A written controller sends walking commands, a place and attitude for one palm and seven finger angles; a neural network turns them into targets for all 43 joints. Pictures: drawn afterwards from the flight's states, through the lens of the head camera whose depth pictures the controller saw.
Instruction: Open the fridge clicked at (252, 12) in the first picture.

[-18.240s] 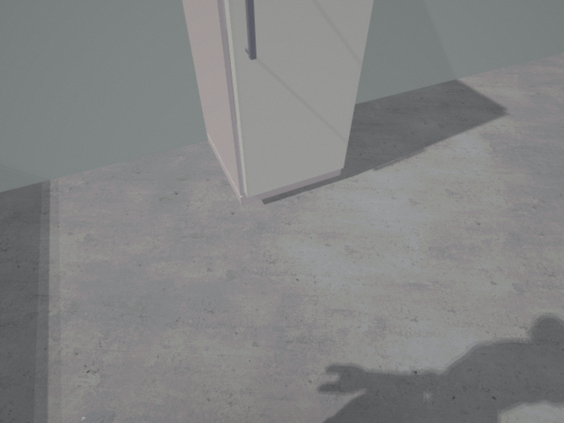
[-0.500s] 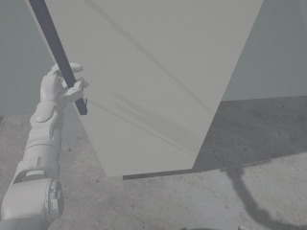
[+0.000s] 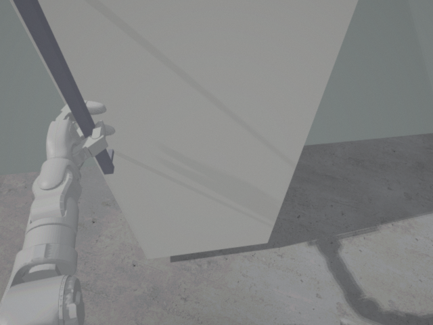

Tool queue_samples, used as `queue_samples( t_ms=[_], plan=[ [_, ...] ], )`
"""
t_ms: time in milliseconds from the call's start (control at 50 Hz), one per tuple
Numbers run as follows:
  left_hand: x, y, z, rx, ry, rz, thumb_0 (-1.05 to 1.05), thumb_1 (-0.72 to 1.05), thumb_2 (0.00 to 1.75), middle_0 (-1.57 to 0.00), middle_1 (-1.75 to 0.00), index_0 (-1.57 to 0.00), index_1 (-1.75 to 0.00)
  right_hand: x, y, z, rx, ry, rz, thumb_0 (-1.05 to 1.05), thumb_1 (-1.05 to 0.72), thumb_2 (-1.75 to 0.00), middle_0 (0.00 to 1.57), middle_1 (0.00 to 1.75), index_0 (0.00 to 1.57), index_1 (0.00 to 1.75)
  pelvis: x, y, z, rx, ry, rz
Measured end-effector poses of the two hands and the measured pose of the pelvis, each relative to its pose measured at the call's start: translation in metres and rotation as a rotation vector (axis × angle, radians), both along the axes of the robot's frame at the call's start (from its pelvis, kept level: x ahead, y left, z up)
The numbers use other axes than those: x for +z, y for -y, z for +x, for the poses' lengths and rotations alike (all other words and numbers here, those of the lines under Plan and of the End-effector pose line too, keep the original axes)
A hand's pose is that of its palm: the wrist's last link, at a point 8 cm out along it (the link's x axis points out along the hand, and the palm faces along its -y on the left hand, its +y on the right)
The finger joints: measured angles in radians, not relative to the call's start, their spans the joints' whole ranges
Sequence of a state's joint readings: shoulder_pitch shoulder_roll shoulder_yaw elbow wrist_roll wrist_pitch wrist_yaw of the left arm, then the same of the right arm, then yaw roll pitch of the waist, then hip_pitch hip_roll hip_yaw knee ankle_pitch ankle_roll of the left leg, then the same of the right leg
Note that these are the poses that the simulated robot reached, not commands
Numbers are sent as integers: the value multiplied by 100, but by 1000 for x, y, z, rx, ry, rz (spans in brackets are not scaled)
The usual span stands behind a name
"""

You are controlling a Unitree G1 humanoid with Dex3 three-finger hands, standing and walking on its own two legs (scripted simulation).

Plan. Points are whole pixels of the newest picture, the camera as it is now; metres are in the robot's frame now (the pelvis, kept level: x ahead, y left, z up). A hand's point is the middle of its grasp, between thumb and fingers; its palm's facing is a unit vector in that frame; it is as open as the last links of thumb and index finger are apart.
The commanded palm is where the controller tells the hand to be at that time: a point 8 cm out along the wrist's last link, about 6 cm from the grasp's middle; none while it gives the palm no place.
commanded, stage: grip the handle and tug to test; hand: left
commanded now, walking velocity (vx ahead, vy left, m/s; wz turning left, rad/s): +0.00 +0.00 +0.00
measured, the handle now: (75, 88) +0.46 +0.25 +0.21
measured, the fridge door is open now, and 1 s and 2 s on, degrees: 0 12 48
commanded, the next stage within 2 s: pull the door a little, standing still in 0.24 s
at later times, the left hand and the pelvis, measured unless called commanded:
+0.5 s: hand (99, 143) +0.40 +0.21 +0.14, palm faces +0.14 -0.99 +0.01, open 5.7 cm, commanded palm +0.35 +0.26 +0.14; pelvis +0.03 +0.00 +0.01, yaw +1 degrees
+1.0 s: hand (101, 184) +0.32 +0.19 +0.13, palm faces +0.17 -0.96 -0.22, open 6.2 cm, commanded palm +0.28 +0.24 +0.14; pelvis +0.05 +0.00 +0.02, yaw +0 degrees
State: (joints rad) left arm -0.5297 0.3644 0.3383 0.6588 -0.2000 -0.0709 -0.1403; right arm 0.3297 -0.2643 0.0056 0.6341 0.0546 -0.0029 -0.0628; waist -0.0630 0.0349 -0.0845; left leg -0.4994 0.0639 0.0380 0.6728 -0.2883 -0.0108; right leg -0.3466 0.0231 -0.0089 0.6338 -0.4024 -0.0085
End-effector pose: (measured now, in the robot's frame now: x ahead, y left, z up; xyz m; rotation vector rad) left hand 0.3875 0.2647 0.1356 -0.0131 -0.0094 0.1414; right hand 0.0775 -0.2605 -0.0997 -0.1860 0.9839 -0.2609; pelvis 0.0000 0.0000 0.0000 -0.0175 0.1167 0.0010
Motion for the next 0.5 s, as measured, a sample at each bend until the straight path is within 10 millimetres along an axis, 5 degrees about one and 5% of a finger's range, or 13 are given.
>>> queue_samples(
  t_ms=[500],
  plan=[
    [3, 0, -14, -5, -10, 4, 2, 76, 81, -33, -139, -34, -137, 16, -19, 84, 80, 122, 26, 1, -91, -90, 20, 30, 20, 30, 6, -4, 31, 9, 12, 6]
  ],
)
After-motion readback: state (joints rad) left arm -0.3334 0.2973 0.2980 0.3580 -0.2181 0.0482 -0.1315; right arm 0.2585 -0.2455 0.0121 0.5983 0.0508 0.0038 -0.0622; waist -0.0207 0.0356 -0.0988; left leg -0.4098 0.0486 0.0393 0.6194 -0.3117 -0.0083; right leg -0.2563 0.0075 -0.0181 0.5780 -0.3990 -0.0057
